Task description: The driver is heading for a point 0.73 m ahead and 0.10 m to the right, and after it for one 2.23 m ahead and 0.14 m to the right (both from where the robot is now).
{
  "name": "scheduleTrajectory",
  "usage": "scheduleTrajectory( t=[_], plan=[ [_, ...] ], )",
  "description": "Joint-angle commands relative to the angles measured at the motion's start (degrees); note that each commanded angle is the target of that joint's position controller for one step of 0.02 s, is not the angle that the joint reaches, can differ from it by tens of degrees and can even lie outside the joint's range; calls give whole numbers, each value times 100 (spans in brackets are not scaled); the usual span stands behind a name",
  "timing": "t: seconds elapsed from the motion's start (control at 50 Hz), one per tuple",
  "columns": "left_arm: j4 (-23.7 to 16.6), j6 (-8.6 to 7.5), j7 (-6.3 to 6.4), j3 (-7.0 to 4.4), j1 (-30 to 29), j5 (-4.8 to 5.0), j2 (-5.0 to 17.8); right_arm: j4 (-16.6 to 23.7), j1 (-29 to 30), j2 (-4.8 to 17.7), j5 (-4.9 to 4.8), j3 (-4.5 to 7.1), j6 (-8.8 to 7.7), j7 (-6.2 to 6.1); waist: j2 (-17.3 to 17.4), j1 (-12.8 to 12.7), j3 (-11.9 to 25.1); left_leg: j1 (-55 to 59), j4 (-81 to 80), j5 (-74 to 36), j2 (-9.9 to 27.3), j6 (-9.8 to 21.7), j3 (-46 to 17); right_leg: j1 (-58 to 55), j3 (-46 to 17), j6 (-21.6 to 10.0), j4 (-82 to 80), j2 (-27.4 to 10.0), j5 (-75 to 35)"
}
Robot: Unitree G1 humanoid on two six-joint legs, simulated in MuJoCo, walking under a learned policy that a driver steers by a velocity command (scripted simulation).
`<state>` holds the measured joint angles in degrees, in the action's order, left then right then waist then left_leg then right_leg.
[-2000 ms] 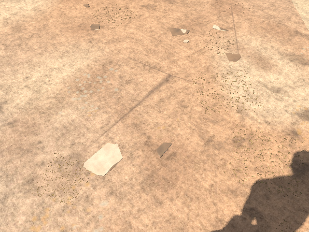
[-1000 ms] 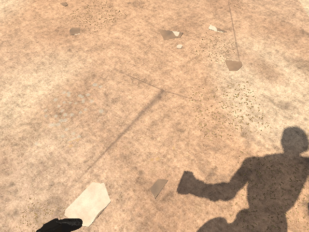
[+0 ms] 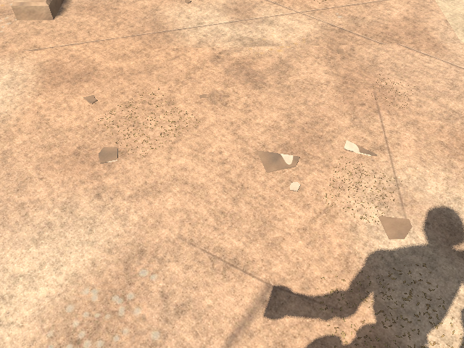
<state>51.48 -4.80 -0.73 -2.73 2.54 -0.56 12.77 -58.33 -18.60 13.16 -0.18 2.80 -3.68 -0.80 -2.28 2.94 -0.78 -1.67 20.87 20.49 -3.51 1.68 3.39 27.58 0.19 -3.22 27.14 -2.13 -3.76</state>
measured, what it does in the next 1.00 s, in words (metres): walks ahead: left foot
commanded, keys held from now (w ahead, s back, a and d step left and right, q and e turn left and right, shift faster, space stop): no key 1.00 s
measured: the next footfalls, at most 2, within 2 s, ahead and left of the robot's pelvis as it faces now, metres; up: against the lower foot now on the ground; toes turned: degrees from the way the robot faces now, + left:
left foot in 0.30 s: +0.10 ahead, +0.13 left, +0.00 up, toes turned +1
left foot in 1.96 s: +0.58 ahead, +0.12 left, +0.00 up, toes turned +3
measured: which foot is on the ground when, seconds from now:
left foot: down 0.00-0.02, up 0.04-0.28, down 0.30-1.00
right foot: down 0.00-1.00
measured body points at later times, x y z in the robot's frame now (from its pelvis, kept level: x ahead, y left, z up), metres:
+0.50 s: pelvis +0.08 +0.00 +0.00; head +0.09 +0.01 +0.45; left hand +0.16 +0.25 -0.14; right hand +0.10 -0.25 -0.14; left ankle +0.06 +0.13 -0.73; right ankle +0.14 -0.11 -0.73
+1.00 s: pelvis +0.10 +0.02 +0.00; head +0.12 +0.02 +0.45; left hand +0.17 +0.27 -0.15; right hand +0.12 -0.23 -0.15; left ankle +0.06 +0.13 -0.73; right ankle +0.14 -0.11 -0.73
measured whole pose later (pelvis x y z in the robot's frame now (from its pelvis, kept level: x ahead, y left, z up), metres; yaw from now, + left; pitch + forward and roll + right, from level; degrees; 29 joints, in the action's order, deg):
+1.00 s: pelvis +0.10 +0.02 +0.00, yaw -1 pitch -1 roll +0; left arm 63.1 0.8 2.2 -2.7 7.6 0.3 11.8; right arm -62.3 -14.8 10.4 0.2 1.8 -0.8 -2.1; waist -0.2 0.0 -2.2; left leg -7.9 28.3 19.3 0.6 0.0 1.5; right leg 15.3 1.2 0.1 29.1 -1.0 12.6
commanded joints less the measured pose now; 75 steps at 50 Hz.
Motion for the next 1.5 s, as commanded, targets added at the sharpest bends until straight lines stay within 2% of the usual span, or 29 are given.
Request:
scheduleTrajectory(
  t=[0.02,0.04,0.06,0.08,0.1,0.12,0.18,0.24,0.28,0.3,0.32,0.34,0.36,0.38,0.48,0.58,0.76,1.2,1.22,1.24,1.28,1.32,1.34,1.36,1.4,1.44,1.46,1.48,1.5],
  plan=[
    [123,-58,66,-328,1305,-157,1338,168,-617,409,131,34,-70,-10,-504,-323,1534,-1465,2381,-1705,515,12,-226,-3474,-1127,-886,330,-1189,-4312],
    [212,26,64,-209,1506,-100,932,-17,-1052,56,64,-104,-52,15,-1250,-380,2192,-2215,3658,1610,156,-262,-383,-4143,-2151,-1698,172,-2064,-4458],
    [202,75,27,-124,1441,15,676,-4,-738,483,-45,8,24,26,-762,-465,2073,-2409,4145,2147,302,-327,-762,-3650,-2287,-1639,-154,-1898,-2898],
    [132,98,31,-108,995,52,688,130,-271,639,-112,61,119,-12,-465,-410,1468,-2703,4272,1898,474,-355,-750,-2982,-2071,-1401,-448,-1711,-1550],
    [45,115,55,-72,581,22,639,171,23,634,-95,88,227,-75,-213,-329,1021,-2713,4122,1605,622,-394,-693,-2263,-1861,-1217,-727,-1541,-564],
    [-24,139,86,-58,228,-18,625,191,121,612,-44,112,332,-141,-203,-199,749,-2471,3781,1312,750,-432,-701,-1603,-1679,-1055,-1003,-1398,239],
    [-28,240,147,-80,-65,-125,655,76,-49,346,2,75,453,-240,-576,-27,594,-1493,2586,671,678,-430,-443,-630,-1087,-840,-1357,-951,1244],
    [65,293,194,-74,-32,1,647,-84,-176,282,46,69,467,-205,-486,66,683,-734,1429,-608,558,-299,-229,-421,-851,-696,-1373,-806,2259],
    [198,325,199,-34,170,68,522,-79,-71,348,169,72,488,-160,-315,47,426,-489,812,-946,595,-114,-251,-185,-755,-296,-1390,-606,3379],
    [251,338,194,-26,276,48,503,2,38,485,199,73,486,-165,-134,-50,144,-683,411,-697,865,27,-535,-149,-672,-67,-1247,-464,3588],
    [243,356,206,-65,433,43,538,-17,159,820,119,142,472,-180,401,-318,-120,-1401,309,289,900,160,-593,-467,-333,95,-1108,-129,3270],
    [262,364,240,-63,384,17,534,-50,253,687,80,127,412,-167,636,-295,-252,-2066,22,913,854,152,-654,-1066,-156,173,-791,-7,2760],
    [281,363,258,-63,414,20,505,-62,357,537,97,87,341,-166,787,-359,-254,-2288,-169,925,862,60,-678,-1418,-132,146,-579,-8,2341],
    [328,368,273,-56,487,17,455,-66,467,511,105,84,281,-162,869,-416,-224,-2318,-223,711,853,-30,-670,-1607,-108,99,-455,-15,2038],
    [514,366,240,-61,588,27,432,-166,234,439,43,62,146,-144,487,-324,-7,-1719,64,-393,763,-79,-554,-1640,-68,9,-257,-31,1117],
    [644,390,228,-67,605,61,453,-231,66,410,34,39,176,-142,299,-263,170,-1410,253,-1118,708,-56,-466,-1775,-48,19,-86,-45,416],
    [851,480,280,-76,642,83,499,-274,26,318,31,6,238,-138,251,-281,103,-1271,287,-1511,645,-55,-383,-1869,-58,58,6,-61,150],
    [1160,528,323,-70,646,78,430,-384,-134,206,45,-49,257,-168,263,-316,-149,-1353,55,-864,571,-70,-313,-1832,-64,140,-156,-43,711],
    [1224,534,323,-58,751,79,376,-451,-272,182,34,-49,265,-174,293,-307,-34,-1309,1,-236,534,-31,-283,-1860,34,134,-122,48,1362],
    [1245,541,328,-78,786,112,408,-459,-316,279,-6,-12,282,-188,387,-301,-141,-1412,-42,678,529,86,-341,-1701,184,113,45,202,2372],
    [1162,481,324,-107,665,141,451,-342,-336,505,-68,67,270,-217,626,-213,-591,-1603,-336,2323,868,435,-884,-902,318,51,442,341,3746],
    [970,287,239,-62,351,179,216,-351,-640,825,-144,185,150,-204,1210,-55,-910,-1305,-1010,2940,1817,950,-2195,-98,509,51,1469,357,3021],
    [901,198,183,-56,256,192,194,-330,-616,879,-146,221,87,-196,1292,-47,-1073,-1282,-1177,2780,2221,1164,-2677,197,310,-29,1916,118,2801],
    [850,122,133,-62,250,229,202,-284,-540,799,-111,209,24,-180,1254,-104,-1137,-1157,-1153,2395,2357,1221,-2793,450,162,-117,2121,-37,2972],
    [843,4,66,-75,444,293,235,-166,-273,688,-152,192,-40,-119,1074,-313,-1065,-1022,-854,1577,2122,982,-2252,175,178,-250,1384,-116,3146],
    [1261,-28,55,-174,1390,265,283,-59,17,692,-186,188,-16,-60,853,-728,-675,-1877,-195,743,1467,649,-1330,-1859,677,-155,312,371,2095],
    [1464,-14,56,-269,2077,219,448,30,180,679,-161,169,-43,-51,562,-1009,-403,-2329,710,-319,1145,463,-883,-2743,311,-184,153,259,1929],
    [1572,-29,87,-420,2901,202,1023,214,313,335,-113,79,-93,-42,-962,-1231,-51,-3292,2954,-442,463,29,-9,-3606,-1780,-696,-833,-1008,2455],
    [1617,-112,-2,-383,3337,135,1212,412,363,69,-170,25,-192,-59,-1701,-1220,314,-4206,4472,1135,2,-23,-408,-3982,-4188,-1434,-1797,-2022,2967]
  ],
)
